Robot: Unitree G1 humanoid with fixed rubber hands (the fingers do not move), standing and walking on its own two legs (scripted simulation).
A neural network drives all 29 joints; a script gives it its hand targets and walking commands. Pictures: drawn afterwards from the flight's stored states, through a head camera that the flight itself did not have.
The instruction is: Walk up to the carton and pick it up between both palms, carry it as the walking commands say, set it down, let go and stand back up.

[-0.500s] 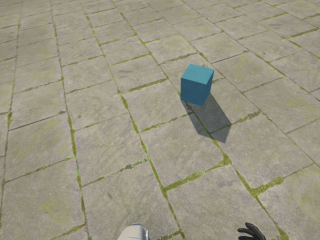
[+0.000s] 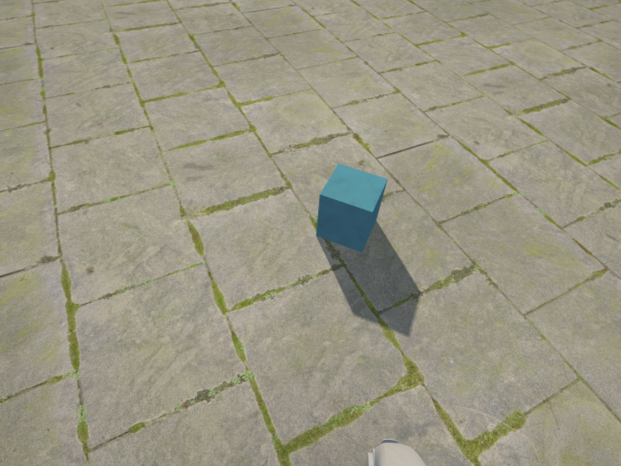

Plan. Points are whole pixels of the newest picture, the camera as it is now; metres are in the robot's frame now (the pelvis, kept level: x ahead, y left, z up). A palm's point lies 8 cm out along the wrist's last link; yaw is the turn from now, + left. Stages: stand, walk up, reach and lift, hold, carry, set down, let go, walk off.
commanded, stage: walk up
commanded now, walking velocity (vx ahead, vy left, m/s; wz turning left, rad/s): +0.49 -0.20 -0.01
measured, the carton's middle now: (350, 208) +1.13 -0.18 -0.66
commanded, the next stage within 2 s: none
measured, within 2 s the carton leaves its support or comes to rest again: neither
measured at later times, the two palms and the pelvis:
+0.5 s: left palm (178, 403) +0.23 +0.21 -0.12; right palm (479, 356) +0.31 -0.27 -0.14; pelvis +0.19 -0.04 +0.00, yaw -1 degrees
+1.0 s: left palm (222, 272) +0.47 +0.18 -0.14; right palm (491, 343) +0.33 -0.29 -0.12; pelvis +0.40 -0.05 +0.00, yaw -1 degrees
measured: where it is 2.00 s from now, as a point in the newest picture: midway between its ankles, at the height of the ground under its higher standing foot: (326, 314)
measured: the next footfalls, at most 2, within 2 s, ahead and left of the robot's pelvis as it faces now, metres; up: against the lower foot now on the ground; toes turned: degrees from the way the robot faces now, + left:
right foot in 0.12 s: +0.20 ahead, -0.18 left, +0.00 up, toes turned -7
left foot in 0.58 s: +0.37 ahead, +0.11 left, +0.00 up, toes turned +5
